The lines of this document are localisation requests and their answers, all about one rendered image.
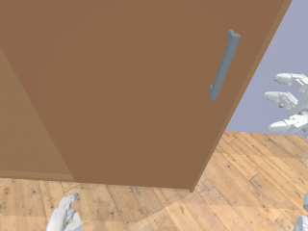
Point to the right robot upper arm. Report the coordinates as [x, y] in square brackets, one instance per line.
[301, 223]

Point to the wardrobe door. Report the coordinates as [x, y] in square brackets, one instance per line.
[25, 144]
[122, 86]

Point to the robot left hand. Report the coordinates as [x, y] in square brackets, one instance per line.
[62, 215]

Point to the robot right hand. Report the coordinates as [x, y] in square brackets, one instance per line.
[296, 121]

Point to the handle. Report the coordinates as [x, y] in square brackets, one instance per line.
[225, 62]

